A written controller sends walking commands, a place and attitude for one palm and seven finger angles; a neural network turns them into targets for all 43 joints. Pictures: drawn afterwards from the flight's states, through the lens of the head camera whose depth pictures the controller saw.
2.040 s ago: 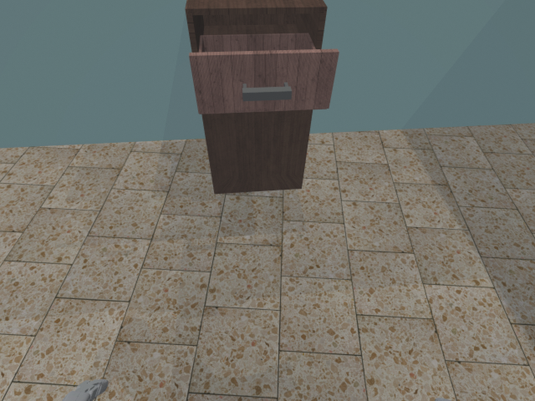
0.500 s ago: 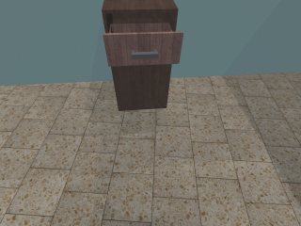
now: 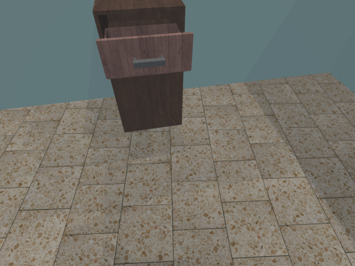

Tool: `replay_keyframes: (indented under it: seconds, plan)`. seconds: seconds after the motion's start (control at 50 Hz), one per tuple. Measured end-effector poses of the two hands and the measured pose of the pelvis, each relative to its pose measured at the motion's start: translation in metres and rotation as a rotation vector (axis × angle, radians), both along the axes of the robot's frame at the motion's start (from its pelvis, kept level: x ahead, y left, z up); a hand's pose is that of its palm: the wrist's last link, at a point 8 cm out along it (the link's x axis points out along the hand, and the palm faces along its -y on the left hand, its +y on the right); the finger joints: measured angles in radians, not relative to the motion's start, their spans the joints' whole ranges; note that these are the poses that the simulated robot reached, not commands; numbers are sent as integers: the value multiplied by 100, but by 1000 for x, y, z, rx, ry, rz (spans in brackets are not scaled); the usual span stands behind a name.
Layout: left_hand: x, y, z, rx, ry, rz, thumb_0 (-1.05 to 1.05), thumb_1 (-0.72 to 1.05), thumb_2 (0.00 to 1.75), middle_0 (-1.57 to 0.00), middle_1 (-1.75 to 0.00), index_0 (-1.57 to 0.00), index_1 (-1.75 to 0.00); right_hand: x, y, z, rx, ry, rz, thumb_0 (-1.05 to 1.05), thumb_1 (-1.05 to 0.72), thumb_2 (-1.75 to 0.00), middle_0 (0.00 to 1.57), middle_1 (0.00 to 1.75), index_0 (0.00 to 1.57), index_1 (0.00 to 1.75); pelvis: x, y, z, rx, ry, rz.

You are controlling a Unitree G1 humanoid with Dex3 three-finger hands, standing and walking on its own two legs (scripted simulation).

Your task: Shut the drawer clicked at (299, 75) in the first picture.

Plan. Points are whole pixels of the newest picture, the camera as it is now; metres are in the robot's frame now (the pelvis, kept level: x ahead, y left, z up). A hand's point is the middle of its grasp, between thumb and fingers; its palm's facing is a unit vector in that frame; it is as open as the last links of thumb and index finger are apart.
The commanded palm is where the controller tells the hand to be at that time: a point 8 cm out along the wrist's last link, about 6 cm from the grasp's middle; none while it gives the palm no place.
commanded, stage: walk to a spot facing it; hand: left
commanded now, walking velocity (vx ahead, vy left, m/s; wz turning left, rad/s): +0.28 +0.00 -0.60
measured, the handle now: (148, 60) +0.91 +0.20 -0.01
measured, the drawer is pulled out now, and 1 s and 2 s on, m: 0.28 0.28 0.28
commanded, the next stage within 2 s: none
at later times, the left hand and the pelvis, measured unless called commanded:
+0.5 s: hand out of the picture +0.08 +0.14 -0.15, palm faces -0.10 -0.97 -0.21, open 7.4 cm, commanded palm none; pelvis +0.11 -0.04 +0.01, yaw -14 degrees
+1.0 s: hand (156, 155) +0.51 +0.12 -0.16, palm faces -0.44 -0.88 -0.19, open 7.4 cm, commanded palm none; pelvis +0.32 -0.01 +0.01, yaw -31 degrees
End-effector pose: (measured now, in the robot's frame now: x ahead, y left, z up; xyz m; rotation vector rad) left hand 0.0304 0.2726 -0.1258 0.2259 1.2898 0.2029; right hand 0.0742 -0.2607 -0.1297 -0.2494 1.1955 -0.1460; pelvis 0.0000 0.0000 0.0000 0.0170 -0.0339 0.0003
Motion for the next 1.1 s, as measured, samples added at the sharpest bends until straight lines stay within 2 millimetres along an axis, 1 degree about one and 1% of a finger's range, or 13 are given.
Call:
replay_keyframes:
  seconds: [0.14,0.22,0.3,0.38,0.46,0.56,0.68,0.74,0.78,0.84,0.94,1.02,1.1]
  plan:
    - [18,-42,-5,-25,3,-53,0,90,90,-20,-30,-20,-30,-39,-21,-30,59,67,-118,0,-90,-89,20,30,20,30,20,-25,-13,2,-8,-86]
    - [19,-62,-5,-24,-15,-26,0,90,90,-20,-30,-20,-30,-39,-33,-30,65,122,-132,1,-91,-89,20,30,20,30,33,-38,-11,-10,-9,-94]
    - [12,-78,5,-46,66,-41,0,90,90,-20,-30,-20,-30,-7,-40,-10,72,45,-162,1,-91,-89,20,30,20,30,51,-45,4,6,4,-144]
    - [17,-87,12,-63,136,-70,0,90,90,-21,-30,-20,-30,33,-44,4,75,-53,-199,1,-91,-89,20,30,20,30,71,-47,12,9,20,-190]
    - [37,-87,12,-66,160,-82,0,90,90,-21,-30,-20,-30,72,-41,9,78,-104,-214,1,-91,-90,20,30,19,30,98,-45,12,0,30,-222]
    - [80,-77,7,-59,167,-94,0,90,90,-21,-30,-20,-30,130,-30,11,84,-143,-215,1,-91,-90,19,30,19,30,140,-36,9,-12,41,-260]
    - [152,-52,-15,-61,197,-135,0,90,90,-21,-30,-20,-30,211,-9,10,65,-229,-224,1,-91,-90,20,30,20,30,207,-19,-7,-22,50,-322]
    - [205,-39,-30,-67,206,-190,0,90,90,-20,-30,-20,-30,226,-2,9,31,-265,-271,0,-91,-89,20,30,20,30,234,-11,-16,-23,37,-379]
    - [251,-36,-31,-67,172,-248,0,90,90,-20,-30,-20,-30,218,4,13,20,-242,-324,0,-91,-89,20,30,20,30,250,-10,-11,-19,24,-415]
    - [327,-43,-25,-77,78,-330,1,91,90,-20,-30,-20,-30,192,13,16,7,-159,-415,0,-91,-89,20,30,20,30,272,-9,-2,-25,16,-451]
    - [440,-74,-9,-101,-74,-451,0,91,90,-20,-30,-19,-30,141,23,17,-17,8,-572,-1,-93,-89,20,30,20,30,304,-10,6,-25,18,-515]
    - [503,-113,-1,-124,-132,-551,0,91,90,-20,-30,-19,-30,111,38,14,4,124,-664,0,-93,-89,20,30,20,30,326,-15,6,-25,19,-559]
    - [547,-161,0,-144,-145,-657,0,91,90,-20,-30,-19,-30,95,54,6,52,202,-748,0,-92,-89,19,30,20,30,344,-26,2,-20,17,-608]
